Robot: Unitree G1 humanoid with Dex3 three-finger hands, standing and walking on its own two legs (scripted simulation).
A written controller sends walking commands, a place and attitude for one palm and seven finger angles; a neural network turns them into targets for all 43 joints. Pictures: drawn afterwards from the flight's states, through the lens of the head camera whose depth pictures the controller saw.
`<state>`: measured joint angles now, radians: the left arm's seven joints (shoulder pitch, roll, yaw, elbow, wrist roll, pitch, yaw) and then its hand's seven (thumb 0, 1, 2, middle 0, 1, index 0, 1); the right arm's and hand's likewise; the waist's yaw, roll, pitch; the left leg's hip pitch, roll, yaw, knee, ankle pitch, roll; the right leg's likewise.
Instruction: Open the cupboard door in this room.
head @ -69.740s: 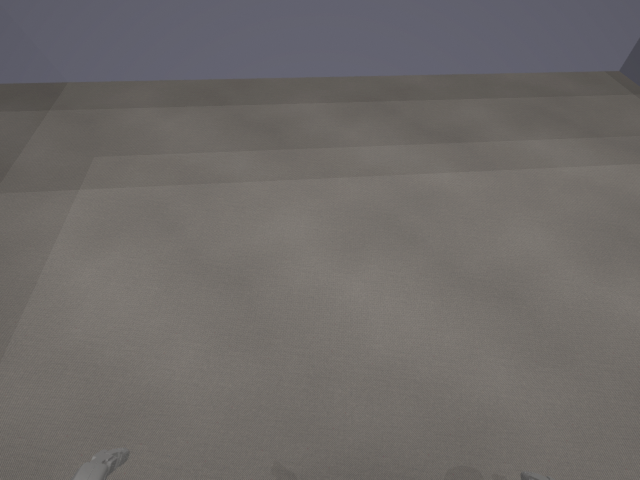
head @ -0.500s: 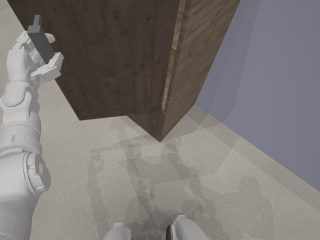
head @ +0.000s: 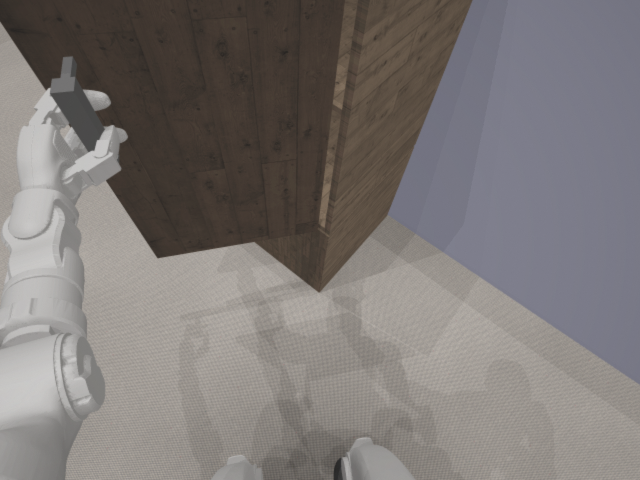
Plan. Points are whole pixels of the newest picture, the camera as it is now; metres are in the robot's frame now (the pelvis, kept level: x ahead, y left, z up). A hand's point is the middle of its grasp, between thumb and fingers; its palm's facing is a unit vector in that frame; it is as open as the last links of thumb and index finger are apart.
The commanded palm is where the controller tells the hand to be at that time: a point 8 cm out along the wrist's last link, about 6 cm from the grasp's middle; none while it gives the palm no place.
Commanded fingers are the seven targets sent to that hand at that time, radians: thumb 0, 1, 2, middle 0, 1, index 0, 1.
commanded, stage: pull the door open along its arc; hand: left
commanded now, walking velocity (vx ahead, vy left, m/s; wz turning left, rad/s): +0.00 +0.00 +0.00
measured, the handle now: (90, 115) +0.55 +0.24 +0.10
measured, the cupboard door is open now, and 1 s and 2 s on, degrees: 52 99 97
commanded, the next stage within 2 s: open thumb and fingers to let go in 0.86 s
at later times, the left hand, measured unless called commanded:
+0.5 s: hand (171, 241) +0.37 +0.13 +0.10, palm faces +0.37 -0.93 +0.08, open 6.5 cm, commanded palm +0.31 +0.19 +0.09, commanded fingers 0.00 0.90 0.90 -0.40 -1.35 -0.40 -1.35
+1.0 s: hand (263, 290) +0.31 +0.04 +0.10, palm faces +0.41 -0.91 -0.05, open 6.3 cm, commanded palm +0.26 +0.09 +0.09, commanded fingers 0.00 0.69 0.81 -0.38 -1.33 -0.38 -1.33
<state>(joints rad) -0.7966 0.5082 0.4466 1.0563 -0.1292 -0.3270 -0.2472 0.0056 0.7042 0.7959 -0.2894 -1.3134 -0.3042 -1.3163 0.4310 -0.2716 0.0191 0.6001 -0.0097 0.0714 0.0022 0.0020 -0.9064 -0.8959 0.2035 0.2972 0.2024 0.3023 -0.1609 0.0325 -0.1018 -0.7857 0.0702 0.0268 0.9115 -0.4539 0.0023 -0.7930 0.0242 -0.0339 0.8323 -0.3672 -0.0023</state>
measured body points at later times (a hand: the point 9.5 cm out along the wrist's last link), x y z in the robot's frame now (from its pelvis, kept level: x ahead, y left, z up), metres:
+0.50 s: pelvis +0.01 -0.01 +0.02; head +0.05 -0.02 +0.46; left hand +0.34 +0.18 +0.09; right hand +0.17 -0.23 -0.08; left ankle -0.02 +0.11 -0.69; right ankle +0.01 -0.12 -0.69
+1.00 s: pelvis +0.01 -0.04 +0.02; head +0.03 -0.07 +0.47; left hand +0.28 +0.09 +0.10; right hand +0.19 -0.26 -0.09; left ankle -0.02 +0.11 -0.69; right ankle +0.01 -0.12 -0.69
